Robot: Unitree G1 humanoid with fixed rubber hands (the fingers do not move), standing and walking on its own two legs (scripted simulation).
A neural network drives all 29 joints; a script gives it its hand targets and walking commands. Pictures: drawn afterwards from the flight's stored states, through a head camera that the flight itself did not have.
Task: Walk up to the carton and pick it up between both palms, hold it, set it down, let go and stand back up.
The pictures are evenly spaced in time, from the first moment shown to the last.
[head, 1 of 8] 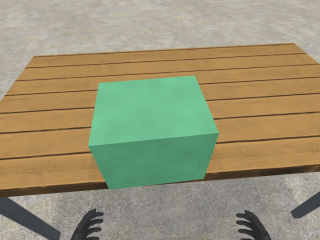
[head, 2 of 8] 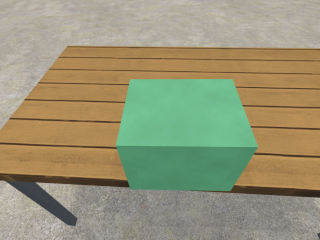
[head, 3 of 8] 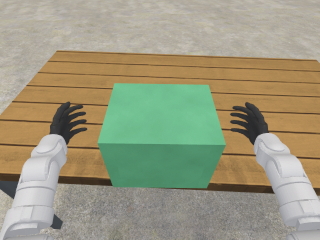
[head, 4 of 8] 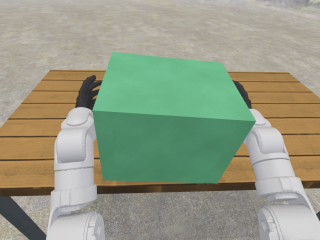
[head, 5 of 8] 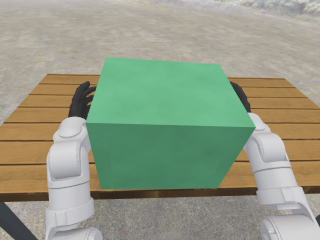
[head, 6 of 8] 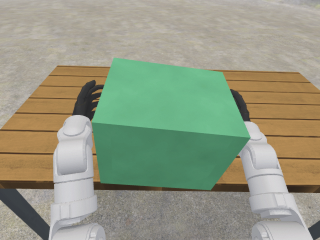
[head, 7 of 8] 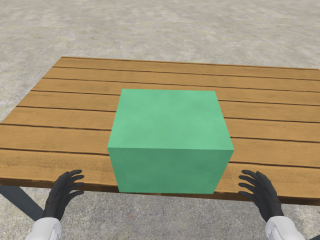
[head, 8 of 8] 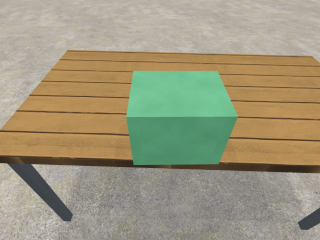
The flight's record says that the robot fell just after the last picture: no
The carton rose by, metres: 0.16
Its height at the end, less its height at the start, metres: +0.00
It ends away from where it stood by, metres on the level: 0.01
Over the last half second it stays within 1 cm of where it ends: yes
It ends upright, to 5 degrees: yes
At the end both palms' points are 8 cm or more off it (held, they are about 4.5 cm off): yes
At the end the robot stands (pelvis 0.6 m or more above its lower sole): yes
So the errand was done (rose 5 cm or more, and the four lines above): yes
